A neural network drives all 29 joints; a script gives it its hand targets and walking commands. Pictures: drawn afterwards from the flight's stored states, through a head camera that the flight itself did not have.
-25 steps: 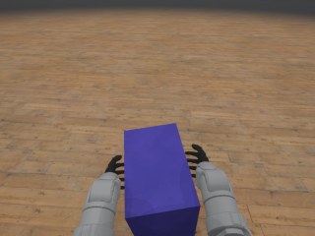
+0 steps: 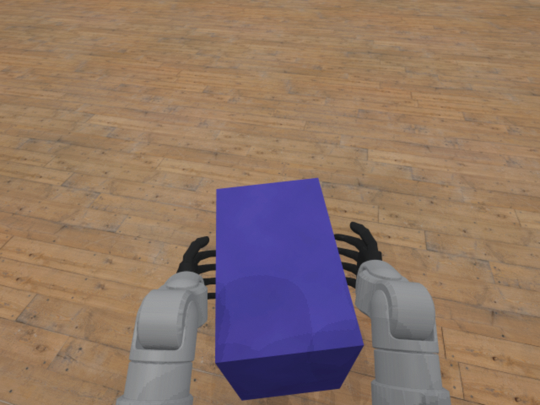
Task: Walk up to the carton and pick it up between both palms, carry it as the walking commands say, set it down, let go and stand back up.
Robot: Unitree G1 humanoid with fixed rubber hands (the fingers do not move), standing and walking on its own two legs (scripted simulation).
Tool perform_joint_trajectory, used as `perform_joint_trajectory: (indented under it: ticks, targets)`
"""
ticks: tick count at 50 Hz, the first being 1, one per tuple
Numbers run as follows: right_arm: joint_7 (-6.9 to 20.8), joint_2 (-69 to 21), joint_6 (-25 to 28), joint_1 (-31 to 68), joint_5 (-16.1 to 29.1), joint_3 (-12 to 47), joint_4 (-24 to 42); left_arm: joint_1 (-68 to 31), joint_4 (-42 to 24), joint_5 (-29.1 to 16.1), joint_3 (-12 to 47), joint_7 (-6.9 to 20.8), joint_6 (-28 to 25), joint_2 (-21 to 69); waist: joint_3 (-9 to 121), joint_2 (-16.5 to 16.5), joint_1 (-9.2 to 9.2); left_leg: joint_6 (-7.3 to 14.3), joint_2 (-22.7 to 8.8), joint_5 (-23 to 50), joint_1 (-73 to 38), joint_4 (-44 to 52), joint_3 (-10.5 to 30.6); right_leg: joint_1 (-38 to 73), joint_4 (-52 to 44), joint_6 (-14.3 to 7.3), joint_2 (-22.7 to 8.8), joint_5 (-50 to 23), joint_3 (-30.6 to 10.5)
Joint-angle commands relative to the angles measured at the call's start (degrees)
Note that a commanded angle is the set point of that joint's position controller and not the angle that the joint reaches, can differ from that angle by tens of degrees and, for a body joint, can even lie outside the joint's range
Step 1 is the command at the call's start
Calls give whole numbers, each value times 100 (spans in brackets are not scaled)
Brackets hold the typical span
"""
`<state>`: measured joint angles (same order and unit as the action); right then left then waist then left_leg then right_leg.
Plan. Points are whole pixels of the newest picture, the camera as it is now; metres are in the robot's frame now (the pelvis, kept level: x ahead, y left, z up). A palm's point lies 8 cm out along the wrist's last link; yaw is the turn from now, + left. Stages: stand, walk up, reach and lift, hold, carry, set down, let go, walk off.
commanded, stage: carry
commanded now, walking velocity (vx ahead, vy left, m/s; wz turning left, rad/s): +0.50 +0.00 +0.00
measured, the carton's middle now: (279, 291) +0.31 -0.02 +0.01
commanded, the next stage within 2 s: none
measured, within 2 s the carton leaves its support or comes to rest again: neither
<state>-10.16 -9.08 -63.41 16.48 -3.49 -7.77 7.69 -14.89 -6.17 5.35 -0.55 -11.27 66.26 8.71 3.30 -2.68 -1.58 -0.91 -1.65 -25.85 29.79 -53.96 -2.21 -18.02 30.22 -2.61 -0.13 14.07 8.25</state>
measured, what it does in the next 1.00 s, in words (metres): walks ahead: left foot, then right foot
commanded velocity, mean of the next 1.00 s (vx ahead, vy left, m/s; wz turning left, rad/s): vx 0.50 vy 0.00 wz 0.00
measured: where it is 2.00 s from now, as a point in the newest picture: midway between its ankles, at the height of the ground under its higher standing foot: (273, 266)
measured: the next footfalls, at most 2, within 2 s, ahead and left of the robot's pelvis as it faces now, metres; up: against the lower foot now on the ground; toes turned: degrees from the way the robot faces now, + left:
left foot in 0.16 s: +0.04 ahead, +0.08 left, +0.00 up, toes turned +12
right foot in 0.46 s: +0.26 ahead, -0.15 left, +0.00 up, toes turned -6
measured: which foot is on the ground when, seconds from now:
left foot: up 0.00-0.14, down 0.16-0.48, up 0.50-0.80, down 0.82-1.00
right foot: down 0.00-0.18, up 0.20-0.44, down 0.46-0.82, up 0.84-1.00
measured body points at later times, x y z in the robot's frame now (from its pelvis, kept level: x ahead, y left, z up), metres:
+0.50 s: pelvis +0.11 -0.05 -0.01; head +0.06 -0.07 +0.44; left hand +0.39 +0.10 +0.09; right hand +0.42 -0.15 +0.10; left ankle +0.00 +0.07 -0.73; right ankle +0.22 -0.15 -0.73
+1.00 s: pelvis +0.31 -0.04 +0.01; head +0.32 -0.05 +0.46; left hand +0.60 +0.11 +0.08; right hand +0.63 -0.15 +0.09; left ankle +0.29 +0.04 -0.73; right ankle +0.33 -0.15 -0.69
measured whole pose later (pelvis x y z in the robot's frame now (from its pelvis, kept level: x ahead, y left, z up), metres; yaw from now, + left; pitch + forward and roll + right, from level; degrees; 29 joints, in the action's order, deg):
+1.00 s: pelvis +0.31 -0.04 +0.01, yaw +3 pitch +3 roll +0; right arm -10.4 -10.3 -68.5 20.2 -5.4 -6.3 7.7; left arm -16.5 -10.8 5.3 -4.9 -10.8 73.7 9.0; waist 3.8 -1.7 0.3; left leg 2.4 -1.6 -13.0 11.7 -21.2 -11.6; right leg -26.6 46.7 0.5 -3.8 22.1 6.5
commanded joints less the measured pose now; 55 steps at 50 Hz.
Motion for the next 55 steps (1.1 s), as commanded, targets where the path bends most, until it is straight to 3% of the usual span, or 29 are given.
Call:
perform_joint_trajectory:
  ticks: [1,2,5,6,7,8,9,10,11,12,13,19,21,22,23,25,28,30,32,36,38,39,40,42,43,45,48,53,55]
  targets:
    - [1476,-6134,-280,3406,2517,4436,903,-4057,-1926,-2507,3405,1548,-147,5720,2285,1423,230,234,-14,196,241,542,-208,1956,-1637,-708,-1709,274,-1861]
    - [1486,-6191,-354,3504,2592,4469,916,-3861,-1810,-2395,3364,1493,-80,5636,2338,1232,274,279,-44,55,-83,1212,-312,2072,-1571,-695,-1606,38,-1385]
    - [1426,-6018,-539,2860,2244,4014,405,-3542,-1457,-2342,3220,1575,144,5512,2308,1262,252,399,169,303,-800,2702,-604,2016,-1540,-838,-1857,-85,-1458]
    - [1446,-6229,-553,2636,2272,3960,150,-3936,-1784,-2445,3264,1568,135,5513,2739,968,188,342,158,775,-1729,3786,-781,1981,-1014,-646,-1528,-112,-883]
    - [1481,-6224,-598,2665,2217,3886,-116,-3898,-1510,-2338,3261,1548,205,5514,2725,403,111,452,-181,1167,-3172,3797,-378,570,-604,-344,-1240,436,-664]
    - [1436,-6194,-607,2338,2099,3811,-219,-3978,-1607,-2430,3351,1617,261,5541,2593,-343,13,606,-1114,899,-4245,3887,829,-640,244,2,-836,421,-151]
    - [1418,-6186,-545,2029,2015,3621,-533,-4113,-1582,-2505,3446,1649,323,5499,2530,-1851,-28,1074,-2088,461,-5160,3936,2236,-2235,1150,314,-465,1219,251]
    - [1416,-6173,-529,2080,1880,3579,-522,-4309,-1491,-2523,3440,1722,390,5467,1972,-1809,-11,1413,-2262,413,-4470,4124,2446,-2536,1640,183,-560,1485,-298]
    - [1391,-6076,-559,2369,1990,3745,-30,-3946,-1260,-2457,3295,1708,409,5444,1588,-542,-21,1434,-2247,842,-4499,4190,2165,-3047,1728,236,-519,1411,-292]
    - [1368,-6025,-548,2910,1977,3673,311,-4023,-1068,-2580,3427,1771,444,5710,1407,-656,-15,1307,-1976,884,-4153,4258,1731,-2999,1750,393,-525,1199,-268]
    - [1335,-6147,-611,2801,1901,3520,146,-4284,-1252,-2679,3399,1795,447,5715,1447,-126,-16,1175,-2017,475,-3771,4460,1587,-2704,1945,337,-591,833,-353]
    - [1369,-6267,-746,2749,1869,3509,-388,-4709,-1101,-2743,3076,1816,512,5571,1073,-610,101,829,-1439,540,-2496,4473,343,-1171,614,374,-493,-153,94]
    - [1342,-6200,-699,2566,1785,3532,-288,-4185,-1017,-2724,3115,1824,500,5478,1241,-496,193,708,-1168,455,-1916,3792,-7,166,-352,376,-322,-201,350]
    - [1315,-6353,-742,2952,1808,3500,-247,-4397,-827,-2747,3002,1832,520,5624,1313,86,226,534,-933,521,-1392,3206,-279,1078,-591,307,-307,26,386]
    - [1320,-6346,-749,2984,1820,3558,-213,-4022,-657,-2621,2896,1814,500,5663,1598,448,258,393,-676,833,-1035,2379,-587,1878,-759,233,-540,344,-44]
    - [1500,-6335,-857,3015,2028,3640,-682,-4191,-719,-2474,2809,1724,374,5520,1799,2341,336,-8,117,-367,1068,344,-906,3287,-1805,-797,-2331,1058,-3294]
    - [1628,-6464,-686,3285,2233,3776,-52,-4190,-1322,-2344,3027,1616,219,5908,2147,381,286,211,-307,-444,671,574,-43,2542,-1793,-1006,-2407,567,-2718]
    - [1592,-6525,-565,3542,2461,4042,305,-4162,-1530,-2407,3030,1583,122,5928,2221,1079,279,141,-242,-33,-25,1231,-331,1953,-2008,-471,-1920,749,-1599]
    - [1477,-6423,-575,3552,2502,4168,843,-3689,-1528,-2448,2998,1599,123,5879,2320,1789,281,187,-196,498,-269,1760,-454,1869,-2105,-435,-1812,1112,-1355]
    - [1463,-6551,-584,3106,2371,4042,730,-3681,-1924,-2485,3188,1582,169,5765,2315,1100,287,174,-99,1123,-992,2333,-815,1621,-2242,-414,-1665,1392,-879]
    - [1507,-6397,-586,2565,2220,3825,323,-4054,-2044,-2551,3303,1540,159,5762,2418,190,176,311,-253,1476,-2079,2888,-570,1086,-1743,-389,-1717,1392,-753]
    - [1512,-6372,-565,2560,2194,3876,353,-3996,-2080,-2438,3311,1575,158,5652,2452,415,111,389,-142,1355,-2633,2732,-803,610,-1383,-242,-1423,1649,-421]
    - [1508,-6249,-634,2100,2147,3734,95,-3939,-2129,-2520,3407,1573,206,5530,2485,-69,10,423,-382,589,-3399,3335,-457,-154,-519,-50,-1071,1861,-54]
    - [1466,-6140,-579,2080,2080,3710,55,-3869,-1721,-2531,3462,1633,327,5638,2109,-1607,-74,915,-2162,79,-4453,4452,2409,-2054,1497,289,-211,1487,106]
    - [1433,-6202,-524,2479,2000,3733,122,-4189,-1637,-2560,3473,1670,344,5736,2142,-1146,-21,1374,-2368,1212,-4566,4253,2534,-2333,1991,312,-344,1472,-218]
    - [1476,-6211,-548,2575,2084,3712,181,-4131,-1638,-2618,3523,1659,308,5756,1922,-390,1,1047,-2128,2496,-4786,3898,1544,-2813,2354,272,-497,1082,-333]
    - [1398,-6392,-544,2558,2033,3725,291,-4146,-1626,-2701,3435,1679,305,5918,1924,-102,3,1141,-1940,2694,-4393,4010,1007,-2299,1486,353,-533,807,-247]
    - [1415,-6461,-472,2884,2100,3965,832,-3887,-1906,-2474,3281,1602,174,5763,2053,-554,42,852,-1410,2843,-3791,3622,-112,-894,84,265,-248,-304,316]
    - [1496,-6203,-544,2203,2028,3910,401,-3798,-1801,-2513,3358,1612,188,5618,2036,-889,130,612,-1022,3754,-3343,3082,-576,272,-742,133,-75,-572,607]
